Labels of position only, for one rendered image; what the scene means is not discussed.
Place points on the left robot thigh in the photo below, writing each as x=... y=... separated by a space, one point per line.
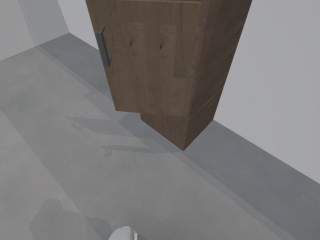
x=124 y=233

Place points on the cupboard door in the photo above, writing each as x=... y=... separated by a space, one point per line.
x=151 y=44

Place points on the handle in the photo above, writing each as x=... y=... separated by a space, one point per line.
x=102 y=46

